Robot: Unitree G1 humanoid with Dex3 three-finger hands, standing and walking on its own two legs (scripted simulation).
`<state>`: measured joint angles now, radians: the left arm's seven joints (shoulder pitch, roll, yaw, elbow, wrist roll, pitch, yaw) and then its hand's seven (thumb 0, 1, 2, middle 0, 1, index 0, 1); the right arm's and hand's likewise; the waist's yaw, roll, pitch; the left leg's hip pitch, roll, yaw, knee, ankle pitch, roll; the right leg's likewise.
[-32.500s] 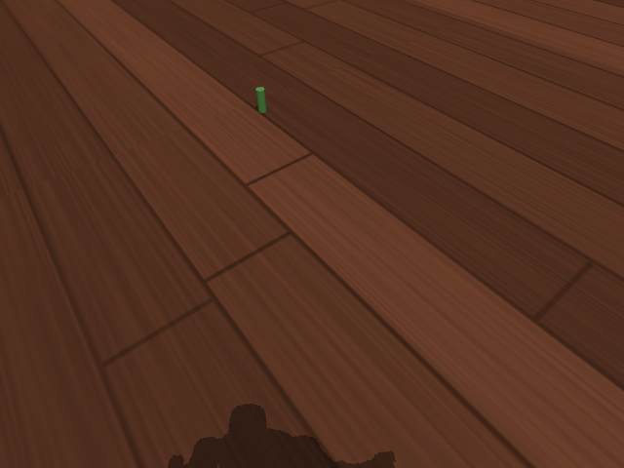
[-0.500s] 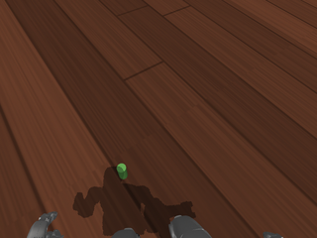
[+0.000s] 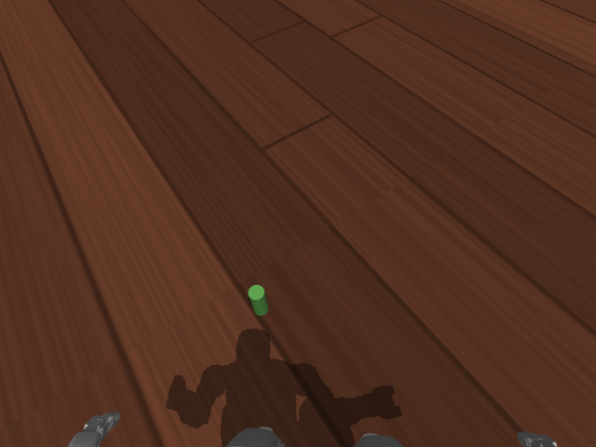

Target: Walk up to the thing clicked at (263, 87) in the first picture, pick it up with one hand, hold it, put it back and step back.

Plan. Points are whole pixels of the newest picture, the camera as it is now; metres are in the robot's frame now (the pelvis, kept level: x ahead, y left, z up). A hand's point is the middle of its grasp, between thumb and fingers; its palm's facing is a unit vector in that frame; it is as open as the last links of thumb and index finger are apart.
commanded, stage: step back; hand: left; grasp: from the side
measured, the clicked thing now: (258, 300) +0.59 +0.16 -0.69
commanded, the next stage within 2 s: none
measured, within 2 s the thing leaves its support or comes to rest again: neither
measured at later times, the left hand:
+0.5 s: hand out of the picture -0.06 +0.25 -0.15, palm faces -0.07 -0.91 -0.40, open 7.4 cm
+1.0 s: hand out of the picture -0.20 +0.26 -0.15, palm faces -0.01 -0.93 -0.37, open 7.4 cm
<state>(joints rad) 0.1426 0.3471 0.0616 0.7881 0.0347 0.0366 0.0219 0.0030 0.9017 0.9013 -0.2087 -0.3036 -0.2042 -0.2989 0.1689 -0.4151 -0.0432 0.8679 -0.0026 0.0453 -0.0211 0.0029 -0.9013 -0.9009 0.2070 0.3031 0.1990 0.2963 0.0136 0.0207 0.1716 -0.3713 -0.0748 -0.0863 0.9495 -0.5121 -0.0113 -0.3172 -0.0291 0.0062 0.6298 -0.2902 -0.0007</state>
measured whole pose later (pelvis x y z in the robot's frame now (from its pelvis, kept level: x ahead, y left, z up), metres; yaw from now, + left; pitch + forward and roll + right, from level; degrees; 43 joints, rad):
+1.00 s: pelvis -0.33 -0.01 +0.00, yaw -1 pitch -2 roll -1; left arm 0.13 0.40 0.08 0.80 0.02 0.07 0.02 0.00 0.91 0.90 -0.21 -0.30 -0.20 -0.30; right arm 0.17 -0.36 -0.03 0.85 -0.04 0.02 -0.02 0.00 -0.90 -0.90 0.21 0.30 0.20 0.30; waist 0.00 -0.03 0.17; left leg -0.34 0.02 -0.01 0.62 -0.24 0.03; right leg -0.46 0.10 0.15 1.22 -0.51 0.01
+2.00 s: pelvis -0.45 -0.05 +0.00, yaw +3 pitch -3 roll +0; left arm 0.20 0.35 0.05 0.99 0.03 -0.03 -0.01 0.00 0.90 0.90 -0.21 -0.30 -0.21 -0.30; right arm 0.21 -0.40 -0.06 1.00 -0.03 -0.02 0.01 0.00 -0.90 -0.90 0.21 0.30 0.20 0.30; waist 0.03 0.02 0.07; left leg -0.30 0.02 -0.01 0.60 -0.30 0.00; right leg -0.24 -0.04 -0.05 0.62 -0.33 0.00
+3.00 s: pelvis -0.43 -0.04 +0.02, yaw +2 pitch -2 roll +0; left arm 0.11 0.35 0.00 1.15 0.01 -0.01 -0.01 0.00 0.91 0.90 -0.21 -0.30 -0.20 -0.30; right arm 0.11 -0.35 0.00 1.17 -0.01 -0.01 0.02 0.00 -0.90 -0.90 0.21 0.30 0.20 0.30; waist -0.01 0.00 0.05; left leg -0.15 0.02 0.03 0.32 -0.13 -0.01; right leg -0.09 -0.03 -0.02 0.32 -0.20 0.03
